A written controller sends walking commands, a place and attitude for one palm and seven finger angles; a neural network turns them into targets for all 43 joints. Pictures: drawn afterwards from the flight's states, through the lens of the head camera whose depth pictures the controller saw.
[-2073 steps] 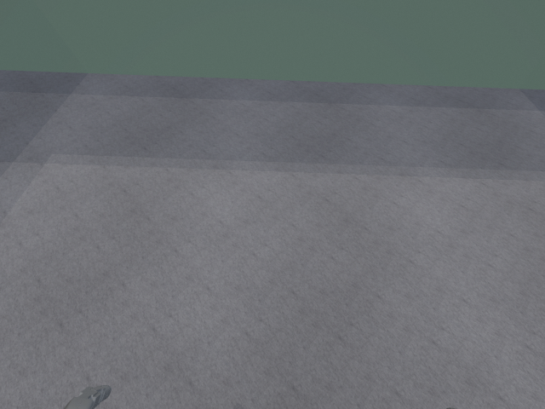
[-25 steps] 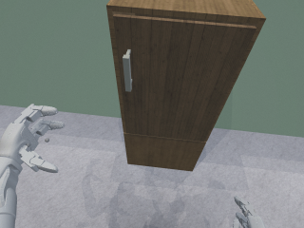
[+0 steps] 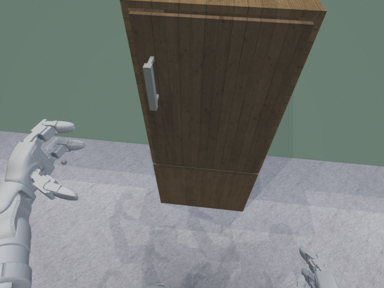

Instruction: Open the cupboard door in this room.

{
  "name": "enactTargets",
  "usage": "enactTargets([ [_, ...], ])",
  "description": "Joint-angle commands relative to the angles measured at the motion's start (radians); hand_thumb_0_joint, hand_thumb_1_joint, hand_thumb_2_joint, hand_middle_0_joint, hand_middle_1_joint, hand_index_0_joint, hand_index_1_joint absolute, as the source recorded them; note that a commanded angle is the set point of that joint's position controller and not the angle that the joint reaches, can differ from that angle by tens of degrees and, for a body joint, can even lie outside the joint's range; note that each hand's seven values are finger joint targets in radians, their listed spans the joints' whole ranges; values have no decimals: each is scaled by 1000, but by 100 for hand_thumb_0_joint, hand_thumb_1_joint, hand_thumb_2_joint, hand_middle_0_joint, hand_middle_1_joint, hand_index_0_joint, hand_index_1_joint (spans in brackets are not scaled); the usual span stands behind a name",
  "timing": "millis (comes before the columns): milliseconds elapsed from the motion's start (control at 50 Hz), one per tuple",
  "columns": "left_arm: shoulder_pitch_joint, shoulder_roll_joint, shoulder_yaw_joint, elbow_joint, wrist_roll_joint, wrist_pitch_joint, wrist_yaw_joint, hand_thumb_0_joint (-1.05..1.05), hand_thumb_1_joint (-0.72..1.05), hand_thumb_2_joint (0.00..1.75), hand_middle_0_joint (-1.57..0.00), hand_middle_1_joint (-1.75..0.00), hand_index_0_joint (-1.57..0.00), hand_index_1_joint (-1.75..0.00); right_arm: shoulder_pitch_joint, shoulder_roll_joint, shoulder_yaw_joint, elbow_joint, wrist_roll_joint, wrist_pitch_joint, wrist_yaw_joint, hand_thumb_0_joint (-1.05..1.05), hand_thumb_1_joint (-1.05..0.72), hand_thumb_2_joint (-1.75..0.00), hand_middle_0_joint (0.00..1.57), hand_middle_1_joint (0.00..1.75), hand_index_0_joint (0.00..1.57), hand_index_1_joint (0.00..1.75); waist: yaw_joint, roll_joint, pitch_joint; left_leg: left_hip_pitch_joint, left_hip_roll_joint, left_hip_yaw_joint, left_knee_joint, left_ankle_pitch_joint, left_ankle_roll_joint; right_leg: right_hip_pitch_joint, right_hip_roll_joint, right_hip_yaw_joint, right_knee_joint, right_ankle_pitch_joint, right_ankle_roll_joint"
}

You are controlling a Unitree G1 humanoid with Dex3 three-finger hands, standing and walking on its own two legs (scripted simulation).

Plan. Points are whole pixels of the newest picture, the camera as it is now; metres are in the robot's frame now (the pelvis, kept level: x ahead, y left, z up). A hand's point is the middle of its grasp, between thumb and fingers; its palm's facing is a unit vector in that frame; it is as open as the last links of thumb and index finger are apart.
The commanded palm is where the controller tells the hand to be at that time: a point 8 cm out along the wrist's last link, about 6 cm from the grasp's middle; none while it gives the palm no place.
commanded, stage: move the hooked fingers beside the handle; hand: left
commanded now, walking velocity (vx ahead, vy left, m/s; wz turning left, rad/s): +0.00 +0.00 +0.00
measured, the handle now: (152, 84) +0.60 +0.15 +0.09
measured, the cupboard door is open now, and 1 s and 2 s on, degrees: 0 0 0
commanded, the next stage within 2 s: none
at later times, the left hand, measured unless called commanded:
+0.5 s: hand (91, 131) +0.41 +0.25 +0.10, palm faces -0.06 -1.00 +0.01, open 14.0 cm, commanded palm +0.39 +0.30 +0.10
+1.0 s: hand (110, 108) +0.48 +0.23 +0.10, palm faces -0.04 -1.00 +0.01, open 14.0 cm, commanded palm +0.47 +0.28 +0.10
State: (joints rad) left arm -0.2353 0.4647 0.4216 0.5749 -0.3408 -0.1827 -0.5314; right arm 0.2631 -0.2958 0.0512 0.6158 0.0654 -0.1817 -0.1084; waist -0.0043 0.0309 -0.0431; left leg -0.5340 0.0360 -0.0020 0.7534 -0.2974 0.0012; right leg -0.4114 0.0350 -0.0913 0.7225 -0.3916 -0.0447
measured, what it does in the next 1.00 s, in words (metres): stands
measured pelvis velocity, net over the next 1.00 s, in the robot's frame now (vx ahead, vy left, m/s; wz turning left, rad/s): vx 0.01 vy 0.02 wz -0.03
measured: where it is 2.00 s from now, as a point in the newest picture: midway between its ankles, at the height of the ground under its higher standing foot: outside the picture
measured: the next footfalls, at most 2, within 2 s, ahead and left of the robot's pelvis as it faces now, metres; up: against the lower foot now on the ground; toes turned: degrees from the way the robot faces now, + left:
none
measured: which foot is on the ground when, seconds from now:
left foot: down 0.00-1.00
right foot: down 0.00-1.00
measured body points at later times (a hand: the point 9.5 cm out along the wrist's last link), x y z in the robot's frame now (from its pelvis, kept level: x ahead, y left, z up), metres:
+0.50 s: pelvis +0.01 +0.03 +0.00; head +0.06 +0.04 +0.44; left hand +0.41 +0.31 +0.10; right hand +0.11 -0.24 -0.10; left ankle +0.05 +0.12 -0.71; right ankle -0.01 -0.09 -0.71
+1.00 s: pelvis +0.01 +0.02 -0.01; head +0.09 +0.04 +0.43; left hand +0.48 +0.28 +0.11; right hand +0.05 -0.25 -0.12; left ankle +0.05 +0.12 -0.71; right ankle -0.01 -0.09 -0.71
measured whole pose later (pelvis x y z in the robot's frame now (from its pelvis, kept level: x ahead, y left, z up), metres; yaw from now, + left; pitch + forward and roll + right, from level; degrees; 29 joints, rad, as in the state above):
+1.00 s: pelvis +0.01 +0.02 -0.01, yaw -2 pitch +12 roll -2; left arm -0.80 0.51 0.38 1.08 -0.16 -0.31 -0.35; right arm 0.36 -0.28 0.04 0.66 0.03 -0.01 -0.05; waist -0.11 0.01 -0.07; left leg -0.72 0.03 0.03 0.84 -0.34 0.03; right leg -0.60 0.03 -0.06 0.80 -0.41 -0.01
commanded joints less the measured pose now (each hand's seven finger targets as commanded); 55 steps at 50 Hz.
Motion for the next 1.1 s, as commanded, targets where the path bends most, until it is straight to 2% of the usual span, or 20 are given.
enactTargets([
  [0, -375, 314, 71, -161, -18, -80, -11, 0, -50, 30, -30, -120, -30, -120, -20, -129, -59, -127, 4, -41, -14, 0, -90, -90, 20, 30, 20, 30, -21, 47, -254, 182, -38, -12, -62, 121, 42, -4, -30, 147, -152, 218, 47],
  [20, -371, 318, 79, -149, -24, -79, -12, 0, -50, 30, -30, -120, -30, -120, -13, -132, -59, -130, 1, -37, -13, 0, -90, -90, 20, 30, 20, 30, -10, 14, -274, 175, -39, -13, -58, 142, 42, 19, -27, 142, -139, 244, 45],
  [60, -382, 297, 55, -130, -14, -74, -12, 0, -50, 30, -30, -120, -30, -120, -14, -129, -59, -135, 4, -30, -7, 0, -90, -90, 20, 30, 20, 30, -11, 53, -271, 184, -39, -11, -69, 140, 41, -6, -24, 125, -132, 251, 41],
  [120, -406, 282, 45, -98, -13, -68, 3, 0, -50, 30, -30, -120, -30, -120, -2, -133, -63, -142, 2, -21, -2, 0, -90, -90, 20, 30, 20, 30, -6, 27, -246, 191, -39, -17, -75, 143, 43, -35, -11, 100, -124, 245, 31],
  [200, -450, 274, 33, -78, 10, -67, 34, 0, -50, 30, -30, -120, -30, -120, 23, -138, -70, -145, 1, -2, 7, 0, -90, -90, 20, 30, 20, 30, -17, 22, -268, 200, -36, -17, -81, 144, 42, -59, -8, 83, -112, 247, 31],
  [220, -448, 285, 50, -91, 7, -75, 41, 0, -50, 30, -30, -120, -30, -120, 27, -140, -71, -152, -3, 1, 10, 0, -90, -90, 20, 30, 20, 30, -5, 5, -289, 202, -37, -20, -77, 163, 42, -40, -3, 80, -102, 261, 27],
  [300, -519, 280, 40, -91, 34, -95, 73, 0, -50, 30, -30, -120, -30, -120, 51, -139, -74, -140, -6, 21, 15, 0, -90, -90, 20, 30, 20, 30, -22, 48, -314, 245, -27, -28, -77, 194, 37, -73, 3, 65, -88, 275, 22],
  [360, -618, 235, -18, -84, 51, -103, 89, 0, -50, 30, -30, -120, -30, -120, 62, -140, -73, -127, -9, 29, 17, 0, -90, -90, 20, 30, 20, 30, -49, 95, -316, 283, -22, -44, -74, 191, 32, -128, 6, 56, -84, 245, 19],
  [440, -689, 239, -26, -8, 67, -104, 110, 0, -50, 30, -30, -120, -30, -120, 81, -147, -74, -108, -11, 47, 16, 0, -90, -90, 20, 30, 20, 30, -66, 47, -311, 273, -15, -56, -73, 169, 32, -152, 8, 52, -86, 218, 20],
  [560, -733, 238, -28, 25, 94, -123, 133, 0, -50, 30, -30, -120, -30, -120, 112, -147, -78, -98, -22, 67, 31, 0, -90, -90, 20, 30, 20, 30, -50, 120, -411, 358, -5, -81, -54, 297, 14, -169, 8, 39, -54, 263, 11],
  [600, -725, 217, -46, 57, 96, -121, 139, 0, -50, 30, -30, -120, -30, -120, 118, -147, -78, -97, -21, 80, 38, 0, -90, -90, 20, 30, 20, 30, -59, 95, -392, 348, -1, -80, -51, 311, 13, -180, 10, 37, -55, 270, 14],
  [620, -726, 221, -33, 81, 91, -120, 142, 0, -50, 30, -30, -120, -30, -120, 126, -148, -78, -96, -23, 85, 40, 0, -90, -90, 20, 30, 20, 30, -58, 45, -385, 327, -3, -80, -45, 328, 19, -166, 14, 35, -53, 288, 13],
  [680, -780, 222, -45, 147, 103, -110, 149, 0, -50, 30, -30, -120, -30, -120, 134, -152, -80, -91, -20, 107, 43, 0, -90, -90, 20, 30, 20, 30, -74, 20, -332, 264, -4, -67, -49, 271, 23, -180, 11, 37, -55, 273, 19],
  [720, -832, 218, -55, 171, 113, -116, 157, 0, -50, 30, -30, -120, -30, -120, 141, -152, -79, -88, -21, 116, 43, 0, -90, -90, 20, 30, 20, 30, -83, 44, -325, 257, -7, -64, -41, 255, 25, -197, 12, 41, -52, 256, 17],
  [840, -1007, 280, -28, 197, 144, -186, 188, 0, -50, 30, -30, -120, -30, -120, 173, -156, -81, -61, -32, 133, 45, 0, -90, -90, 20, 30, 20, 30, -108, 88, -414, 286, -4, -73, -14, 238, 26, -229, 13, 53, -35, 234, 19],
  [900, -1038, 302, -17, 245, 150, -207, 183, 0, -50, 30, -30, -120, -30, -120, 186, -157, -80, -46, -34, 140, 45, 0, -90, -90, 20, 30, 20, 30, -113, 93, -438, 276, -6, -68, 2, 245, 27, -223, 15, 58, -27, 251, 21],
  [920, -1032, 323, 1, 284, 152, -206, 180, 0, -50, 30, -30, -120, -30, -120, 198, -162, -81, -38, -35, 145, 43, 0, -90, -90, 20, 30, 20, 30, -115, 63, -440, 252, -6, -66, 10, 240, 31, -214, 18, 61, -25, 255, 21],
  [960, -1040, 317, -17, 361, 162, -191, 173, 0, -50, 30, -30, -120, -30, -120, 203, -161, -76, -32, -32, 154, 43, 0, -90, -90, 20, 30, 20, 30, -128, 53, -394, 202, -7, -58, 11, 200, 35, -233, 17, 62, -29, 239, 26],
  [1040, -1083, 400, 7, 444, 183, -165, 161, 0, -50, 30, -30, -120, -30, -120, 222, -172, -71, -34, -30, 170, 39, 0, -90, -90, 20, 30, 20, 30, -140, 57, -370, 105, -14, -41, 28, 164, 45, -216, 12, 81, -28, 246, 31],
  [1080, -1149, 375, -26, 453, 188, -163, 159, 0, -50, 30, -30, -120, -30, -120, 237, -172, -71, -27, -33, 171, 39, 0, -90, -90, 20, 30, 20, 30, -167, 64, -353, 100, -10, -47, 36, 140, 45, -266, 14, 78, -27, 212, 33],
])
